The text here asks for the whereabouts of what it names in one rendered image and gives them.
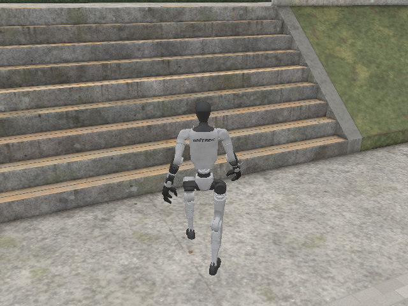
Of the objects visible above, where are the stairs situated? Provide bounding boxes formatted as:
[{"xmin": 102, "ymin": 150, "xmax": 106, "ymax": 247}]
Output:
[{"xmin": 0, "ymin": 6, "xmax": 348, "ymax": 223}]

